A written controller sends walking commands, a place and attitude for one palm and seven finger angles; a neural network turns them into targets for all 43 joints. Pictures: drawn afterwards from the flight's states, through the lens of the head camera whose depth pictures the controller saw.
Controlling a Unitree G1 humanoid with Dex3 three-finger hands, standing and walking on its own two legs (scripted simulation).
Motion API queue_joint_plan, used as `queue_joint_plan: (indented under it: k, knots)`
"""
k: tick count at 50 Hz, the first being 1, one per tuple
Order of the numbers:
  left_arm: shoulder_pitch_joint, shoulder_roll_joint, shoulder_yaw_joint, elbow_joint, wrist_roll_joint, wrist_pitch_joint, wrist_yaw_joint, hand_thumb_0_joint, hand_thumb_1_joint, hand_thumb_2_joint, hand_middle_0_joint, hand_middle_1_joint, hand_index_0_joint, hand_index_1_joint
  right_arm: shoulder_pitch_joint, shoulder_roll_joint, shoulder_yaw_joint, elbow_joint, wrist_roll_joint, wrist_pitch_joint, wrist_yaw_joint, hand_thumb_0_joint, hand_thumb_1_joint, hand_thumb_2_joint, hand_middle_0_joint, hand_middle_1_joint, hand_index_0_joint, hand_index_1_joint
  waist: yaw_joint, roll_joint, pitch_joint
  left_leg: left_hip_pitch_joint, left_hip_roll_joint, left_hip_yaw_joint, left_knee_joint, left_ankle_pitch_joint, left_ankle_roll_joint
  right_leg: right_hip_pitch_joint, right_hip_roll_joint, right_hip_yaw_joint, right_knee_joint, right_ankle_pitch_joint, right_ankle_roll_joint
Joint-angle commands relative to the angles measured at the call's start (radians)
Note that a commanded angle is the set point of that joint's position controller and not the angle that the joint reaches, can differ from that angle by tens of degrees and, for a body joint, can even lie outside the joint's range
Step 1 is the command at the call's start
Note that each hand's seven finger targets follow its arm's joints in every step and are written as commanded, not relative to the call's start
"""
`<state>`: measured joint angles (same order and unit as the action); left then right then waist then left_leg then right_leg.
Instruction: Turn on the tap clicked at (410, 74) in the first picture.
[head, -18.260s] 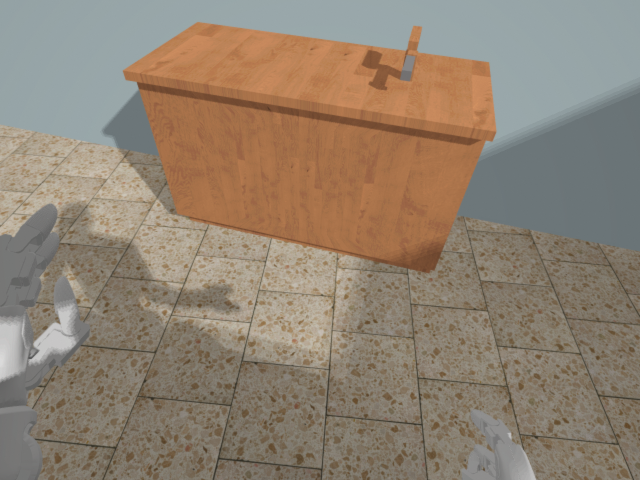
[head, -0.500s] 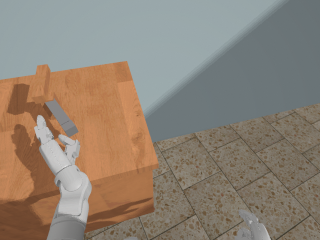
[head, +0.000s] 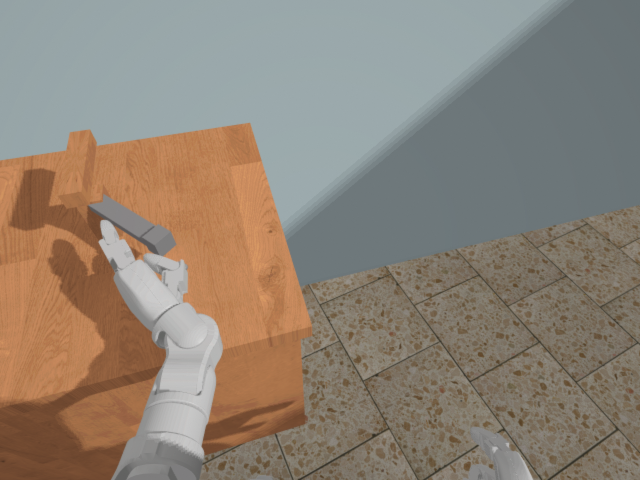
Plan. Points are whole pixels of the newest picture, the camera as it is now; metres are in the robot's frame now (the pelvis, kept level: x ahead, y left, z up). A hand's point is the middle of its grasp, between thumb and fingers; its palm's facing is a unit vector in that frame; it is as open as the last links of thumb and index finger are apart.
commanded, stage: push the lever round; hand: left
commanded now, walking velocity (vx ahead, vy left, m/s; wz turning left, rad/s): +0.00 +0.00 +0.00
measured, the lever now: (159, 241) +0.40 +0.24 +0.07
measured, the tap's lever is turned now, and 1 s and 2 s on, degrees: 40 69 79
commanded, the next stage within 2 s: lift the hand up off the lever in 1.08 s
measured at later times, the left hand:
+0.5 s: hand (203, 243) +0.41 +0.19 +0.05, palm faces +0.81 -0.58 -0.09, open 7.7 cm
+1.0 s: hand (214, 226) +0.44 +0.18 +0.06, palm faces +0.82 -0.56 -0.12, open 8.1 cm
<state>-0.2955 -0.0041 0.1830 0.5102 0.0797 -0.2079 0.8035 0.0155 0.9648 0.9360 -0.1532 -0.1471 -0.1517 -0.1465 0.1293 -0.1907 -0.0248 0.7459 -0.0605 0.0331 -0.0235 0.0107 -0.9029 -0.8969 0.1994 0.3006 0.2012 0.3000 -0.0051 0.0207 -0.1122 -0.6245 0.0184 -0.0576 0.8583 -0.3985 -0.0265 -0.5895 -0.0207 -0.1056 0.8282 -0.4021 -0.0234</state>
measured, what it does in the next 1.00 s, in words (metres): stands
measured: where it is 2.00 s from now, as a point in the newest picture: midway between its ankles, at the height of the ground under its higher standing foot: outside the picture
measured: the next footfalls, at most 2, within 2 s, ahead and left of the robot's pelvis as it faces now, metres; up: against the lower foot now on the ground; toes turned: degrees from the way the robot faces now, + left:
none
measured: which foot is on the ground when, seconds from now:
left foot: down 0.00-1.00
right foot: down 0.00-1.00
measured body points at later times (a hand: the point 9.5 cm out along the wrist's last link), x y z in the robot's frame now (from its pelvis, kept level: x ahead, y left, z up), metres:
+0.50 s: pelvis +0.00 -0.01 +0.00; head +0.04 -0.01 +0.44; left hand +0.36 +0.21 +0.06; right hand +0.13 -0.25 -0.13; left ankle +0.02 +0.13 -0.70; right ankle +0.01 -0.11 -0.70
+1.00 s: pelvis +0.00 -0.01 -0.01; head +0.05 -0.01 +0.44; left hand +0.39 +0.20 +0.06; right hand +0.10 -0.25 -0.14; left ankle +0.02 +0.13 -0.70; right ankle +0.01 -0.11 -0.70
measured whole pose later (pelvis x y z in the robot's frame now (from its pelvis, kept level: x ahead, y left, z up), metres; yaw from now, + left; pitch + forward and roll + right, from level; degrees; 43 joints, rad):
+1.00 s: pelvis +0.00 -0.01 -0.01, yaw +0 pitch +14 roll -1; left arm -0.69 0.01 0.37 0.91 0.17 -0.22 0.97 0.01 0.91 0.91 -0.15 -0.15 -0.07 -0.11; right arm 0.19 -0.19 -0.04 0.79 -0.12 0.03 0.04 0.01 -0.90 -0.90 0.20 0.30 0.20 0.30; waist -0.07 0.03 -0.16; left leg -0.75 0.03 -0.07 0.90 -0.40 -0.04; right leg -0.72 -0.01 -0.12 0.88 -0.41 -0.04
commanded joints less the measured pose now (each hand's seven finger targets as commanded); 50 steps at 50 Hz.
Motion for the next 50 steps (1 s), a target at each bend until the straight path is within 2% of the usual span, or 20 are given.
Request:
queue_joint_plan:
  k: [1, 2, 4, 11, 12, 13, 17, 18, 22, 23, 27, 28, 32, 36, 37, 39, 42, 46, 47, 50]
  knots:
    - [-0.398, 0.066, -0.029, -0.178, 0.047, -0.061, 0.019, 0.0, 0.9, 0.9, -0.15, -0.15, -0.15, -0.15, -0.076, -0.12, -0.042, -0.123, -0.008, -0.041, -0.003, 0.0, -0.9, -0.9, 0.2, 0.3, 0.2, 0.3, -0.028, -0.023, -0.281, 0.117, -0.012, 0.024, -0.09, 0.195, 0.024, 0.132, -0.006, 0.048, -0.133, 0.199, -0.009]
    - [-0.41, 0.093, -0.003, -0.169, 0.05, -0.059, 0.026, 0.0, 0.9, 0.9, -0.15, -0.15, -0.15, -0.15, -0.069, -0.123, -0.043, -0.113, -0.01, -0.037, -0.005, 0.0, -0.9, -0.9, 0.2, 0.3, 0.2, 0.3, -0.025, -0.009, -0.278, 0.118, -0.011, 0.021, -0.095, 0.197, 0.021, 0.132, -0.006, 0.049, -0.133, 0.199, -0.011]
    - [-0.437, 0.07, -0.012, -0.146, 0.049, -0.056, 0.034, 0.0, 0.9, 0.9, -0.15, -0.15, -0.15, -0.15, -0.07, -0.118, -0.041, -0.118, -0.011, -0.036, 0.001, 0.0, -0.9, -0.9, 0.2, 0.3, 0.2, 0.3, -0.028, -0.021, -0.284, 0.112, -0.014, 0.024, -0.087, 0.206, 0.023, 0.133, -0.008, 0.045, -0.129, 0.214, -0.01]
    - [-0.472, 0.106, 0.057, -0.079, 0.057, -0.04, 0.063, 0.0, 0.9, 0.9, -0.15, -0.15, -0.15, -0.15, -0.046, -0.118, -0.046, -0.114, -0.02, -0.021, 0.012, 0.0, -0.9, -0.9, 0.2, 0.3, 0.2, 0.3, -0.026, -0.053, -0.327, 0.08, -0.017, 0.033, -0.067, 0.239, 0.026, 0.169, -0.013, 0.051, -0.12, 0.283, -0.003]
    - [-0.476, 0.114, 0.065, -0.057, 0.063, -0.035, 0.065, 0.0, 0.9, 0.9, -0.15, -0.15, -0.15, -0.15, -0.044, -0.121, -0.045, -0.105, -0.022, -0.017, 0.012, 0.0, -0.9, -0.9, 0.2, 0.3, 0.2, 0.3, -0.027, -0.026, -0.306, 0.078, -0.016, 0.033, -0.073, 0.225, 0.023, 0.155, -0.013, 0.053, -0.126, 0.264, -0.004]
    - [-0.522, 0.083, 0.036, -0.064, 0.065, -0.038, 0.068, 0.0, 0.9, 0.9, -0.15, -0.15, -0.15, -0.15, -0.042, -0.118, -0.042, -0.106, -0.021, -0.017, 0.017, 0.0, -0.9, -0.9, 0.2, 0.3, 0.2, 0.3, -0.042, -0.019, -0.306, 0.087, -0.017, 0.031, -0.075, 0.219, 0.024, 0.139, -0.013, 0.047, -0.123, 0.247, -0.004]
    - [-0.55, 0.104, 0.073, -0.009, 0.07, -0.038, 0.085, 0.0, 0.9, 0.9, -0.15, -0.15, -0.15, -0.15, -0.03, -0.123, -0.047, -0.094, -0.027, -0.021, 0.022, 0.0, -0.9, -0.9, 0.2, 0.3, 0.2, 0.3, -0.044, -0.036, -0.293, 0.069, -0.015, 0.026, -0.071, 0.201, 0.025, 0.121, -0.008, 0.043, -0.126, 0.225, -0.004]
    - [-0.574, 0.075, 0.052, 0.001, 0.071, -0.039, 0.086, 0.0, 0.9, 0.9, -0.15, -0.15, -0.15, -0.15, -0.026, -0.121, -0.044, -0.096, -0.029, -0.021, 0.027, 0.0, -0.9, -0.9, 0.2, 0.3, 0.2, 0.3, -0.05, -0.041, -0.294, 0.072, -0.018, 0.029, -0.07, 0.202, 0.027, 0.116, -0.008, 0.04, -0.124, 0.226, -0.002]
    - [-0.586, 0.126, 0.114, 0.014, 0.081, -0.041, 0.109, 0.0, 0.9, 0.9, -0.15, -0.15, -0.15, -0.15, -0.008, -0.125, -0.053, -0.089, -0.037, -0.023, 0.033, 0.0, -0.9, -0.9, 0.2, 0.3, 0.2, 0.3, -0.036, -0.025, -0.354, 0.068, -0.018, 0.03, -0.057, 0.223, 0.025, 0.137, -0.006, 0.042, -0.113, 0.257, -0.004]
    - [-0.604, 0.09, 0.08, 0.018, 0.083, -0.036, 0.109, 0.0, 0.9, 0.9, -0.15, -0.15, -0.15, -0.15, -0.005, -0.12, -0.049, -0.093, -0.037, -0.022, 0.039, 0.0, -0.9, -0.9, 0.2, 0.3, 0.2, 0.3, -0.046, -0.007, -0.356, 0.069, -0.022, 0.034, -0.059, 0.225, 0.026, 0.132, -0.008, 0.041, -0.109, 0.261, -0.003]
    - [-0.62, 0.106, 0.113, 0.056, 0.089, -0.024, 0.122, 0.0, 0.9, 0.9, -0.15, -0.15, -0.15, -0.15, 0.013, -0.127, -0.055, -0.079, -0.042, -0.022, 0.044, 0.0, -0.9, -0.9, 0.2, 0.3, 0.2, 0.3, -0.049, -0.039, -0.342, 0.065, -0.016, 0.027, -0.056, 0.244, 0.025, 0.123, -0.004, 0.032, -0.108, 0.28, -0.005]
    - [-0.639, 0.07, 0.083, 0.045, 0.089, -0.024, 0.122, 0.0, 0.9, 0.9, -0.15, -0.15, -0.15, -0.15, 0.016, -0.122, -0.053, -0.084, -0.043, -0.025, 0.05, 0.0, -0.9, -0.9, 0.2, 0.3, 0.2, 0.3, -0.055, -0.029, -0.355, 0.079, -0.019, 0.031, -0.054, 0.254, 0.026, 0.121, -0.005, 0.029, -0.103, 0.292, -0.003]
    - [-0.673, 0.101, 0.108, 0.091, 0.1, -0.021, 0.129, 0.0, 0.9, 0.9, -0.15, -0.15, -0.15, -0.15, 0.018, -0.127, -0.054, -0.068, -0.044, -0.027, 0.051, 0.0, -0.9, -0.9, 0.2, 0.3, 0.2, 0.3, -0.063, -0.024, -0.312, 0.051, -0.017, 0.027, -0.058, 0.197, 0.026, 0.087, -0.003, 0.033, -0.118, 0.222, -0.003]
    - [-0.747, 0.08, 0.084, 0.115, 0.11, -0.039, 0.136, 0.0, 0.9, 0.9, -0.15, -0.15, -0.15, -0.15, 0.027, -0.125, -0.054, -0.064, -0.05, -0.036, 0.053, 0.0, -0.9, -0.9, 0.2, 0.3, 0.2, 0.3, -0.082, -0.041, -0.335, 0.049, -0.02, 0.029, -0.046, 0.187, 0.033, 0.075, -0.003, 0.035, -0.116, 0.217, -0.001]
    - [-0.734, 0.119, 0.122, 0.128, 0.112, -0.039, 0.14, 0.0, 0.9, 0.9, -0.15, -0.15, -0.15, -0.15, 0.029, -0.128, -0.057, -0.056, -0.05, -0.035, 0.051, 0.0, -0.9, -0.9, 0.2, 0.3, 0.2, 0.3, -0.073, -0.026, -0.331, 0.043, -0.017, 0.027, -0.049, 0.177, 0.03, 0.072, -0.002, 0.037, -0.117, 0.202, -0.002]
    - [-0.782, 0.097, 0.097, 0.152, 0.117, -0.043, 0.143, 0.0, 0.9, 0.9, -0.15, -0.15, -0.15, -0.15, 0.033, -0.125, -0.053, -0.058, -0.051, -0.036, 0.054, 0.0, -0.9, -0.9, 0.2, 0.3, 0.2, 0.3, -0.084, -0.033, -0.333, 0.033, -0.021, 0.027, -0.049, 0.16, 0.033, 0.063, -0.004, 0.038, -0.116, 0.185, 0.0]
    - [-0.781, 0.166, 0.165, 0.17, 0.124, -0.049, 0.155, 0.0, 0.9, 0.9, -0.15, -0.15, -0.15, -0.15, 0.047, -0.132, -0.058, -0.049, -0.055, -0.033, 0.05, 0.0, -0.9, -0.9, 0.2, 0.3, 0.2, 0.3, -0.072, -0.015, -0.37, 0.027, -0.021, 0.032, -0.04, 0.182, 0.033, 0.083, -0.003, 0.045, -0.107, 0.223, 0.001]
    - [-0.808, 0.125, 0.131, 0.2, 0.126, -0.048, 0.153, 0.0, 0.9, 0.9, -0.15, -0.15, -0.15, -0.15, 0.061, -0.127, -0.056, -0.055, -0.056, -0.031, 0.059, 0.0, -0.9, -0.9, 0.2, 0.3, 0.2, 0.3, -0.089, -0.029, -0.37, 0.027, -0.021, 0.032, -0.032, 0.202, 0.033, 0.075, -0.004, 0.038, -0.099, 0.253, 0.002]
    - [-0.791, 0.157, 0.17, 0.227, 0.124, -0.043, 0.155, 0.0, 0.9, 0.9, -0.15, -0.15, -0.15, -0.15, 0.065, -0.133, -0.059, -0.048, -0.056, -0.03, 0.057, 0.0, -0.9, -0.9, 0.2, 0.3, 0.2, 0.3, -0.085, -0.041, -0.366, 0.017, -0.02, 0.029, -0.035, 0.19, 0.033, 0.073, -0.002, 0.038, -0.1, 0.239, 0.003]
    - [-0.836, 0.165, 0.172, 0.228, 0.117, -0.053, 0.157, 0.0, 0.9, 0.9, -0.15, -0.15, -0.15, -0.15, 0.075, -0.133, -0.057, -0.053, -0.054, -0.03, 0.06, 0.0, -0.9, -0.9, 0.2, 0.3, 0.2, 0.3, -0.093, -0.038, -0.37, 0.002, -0.023, 0.035, -0.033, 0.175, 0.037, 0.08, -0.005, 0.047, -0.107, 0.236, 0.008]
